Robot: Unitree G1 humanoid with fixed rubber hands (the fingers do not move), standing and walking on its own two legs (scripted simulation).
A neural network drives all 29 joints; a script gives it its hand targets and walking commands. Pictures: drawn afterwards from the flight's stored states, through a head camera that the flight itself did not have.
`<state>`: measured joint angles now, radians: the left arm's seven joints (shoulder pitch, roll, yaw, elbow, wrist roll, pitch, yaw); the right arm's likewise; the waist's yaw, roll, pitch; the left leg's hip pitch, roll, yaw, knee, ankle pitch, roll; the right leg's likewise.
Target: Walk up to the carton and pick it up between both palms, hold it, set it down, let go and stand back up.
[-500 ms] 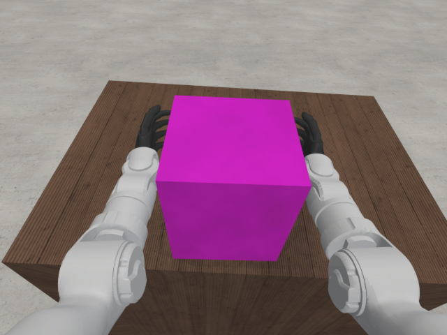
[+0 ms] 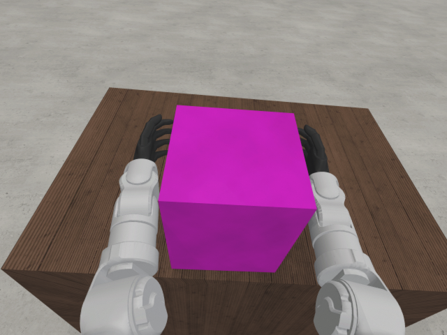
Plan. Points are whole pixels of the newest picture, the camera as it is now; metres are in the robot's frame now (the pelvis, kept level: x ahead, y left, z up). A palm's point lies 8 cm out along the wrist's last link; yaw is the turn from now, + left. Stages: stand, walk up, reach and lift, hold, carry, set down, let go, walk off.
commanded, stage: reach and lift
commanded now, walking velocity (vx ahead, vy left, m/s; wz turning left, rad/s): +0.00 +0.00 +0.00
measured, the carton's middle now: (229, 195) +0.37 +0.00 +0.06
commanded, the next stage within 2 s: none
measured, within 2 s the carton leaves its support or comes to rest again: leaves its support in 1.02 s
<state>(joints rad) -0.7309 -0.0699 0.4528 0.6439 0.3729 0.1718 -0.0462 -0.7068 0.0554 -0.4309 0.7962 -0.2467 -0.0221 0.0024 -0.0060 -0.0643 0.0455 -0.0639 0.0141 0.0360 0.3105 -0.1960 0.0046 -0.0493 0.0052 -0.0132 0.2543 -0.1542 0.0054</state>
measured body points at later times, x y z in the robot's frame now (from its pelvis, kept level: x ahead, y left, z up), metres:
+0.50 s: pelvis +0.00 +0.00 +0.00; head +0.00 +0.03 +0.45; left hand +0.41 +0.16 +0.12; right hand +0.41 -0.15 +0.12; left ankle -0.01 +0.11 -0.75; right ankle -0.01 -0.12 -0.75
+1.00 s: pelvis +0.00 +0.00 +0.00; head +0.00 +0.03 +0.45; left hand +0.41 +0.16 +0.12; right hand +0.41 -0.14 +0.12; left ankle -0.01 +0.11 -0.75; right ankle -0.01 -0.12 -0.75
